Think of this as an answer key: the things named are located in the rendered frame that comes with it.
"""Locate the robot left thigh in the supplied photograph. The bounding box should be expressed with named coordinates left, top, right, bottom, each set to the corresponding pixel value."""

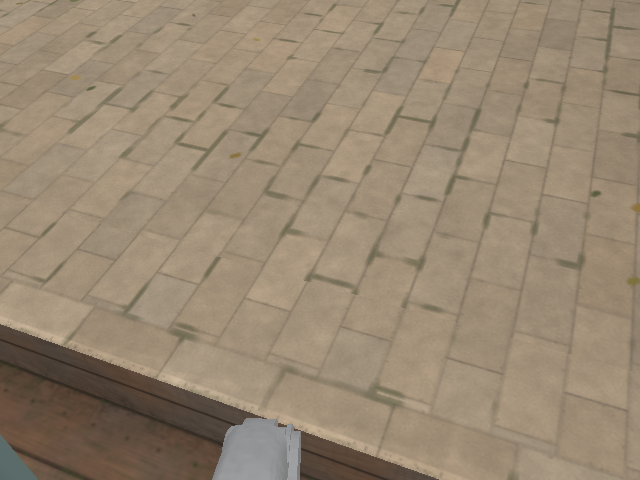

left=212, top=418, right=301, bottom=480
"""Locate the left robot shin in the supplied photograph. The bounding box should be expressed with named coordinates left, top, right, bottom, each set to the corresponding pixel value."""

left=222, top=425, right=239, bottom=449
